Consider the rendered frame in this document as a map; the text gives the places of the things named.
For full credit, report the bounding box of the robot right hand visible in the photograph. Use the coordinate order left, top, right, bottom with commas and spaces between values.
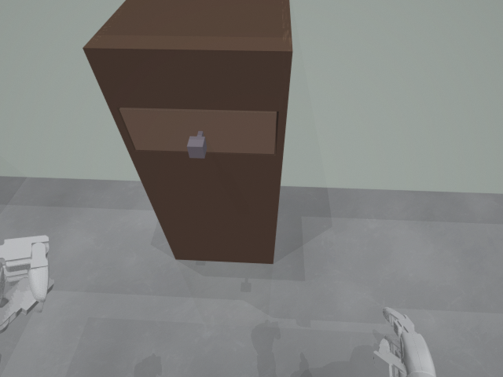
373, 307, 436, 377

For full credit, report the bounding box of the robot left hand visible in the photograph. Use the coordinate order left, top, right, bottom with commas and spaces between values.
0, 235, 54, 334

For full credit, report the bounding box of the cabinet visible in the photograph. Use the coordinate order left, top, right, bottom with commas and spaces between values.
83, 0, 292, 264

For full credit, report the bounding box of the drawer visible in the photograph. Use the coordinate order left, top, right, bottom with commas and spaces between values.
119, 108, 277, 154

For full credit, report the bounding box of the handle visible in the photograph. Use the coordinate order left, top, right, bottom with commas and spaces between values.
187, 131, 207, 159

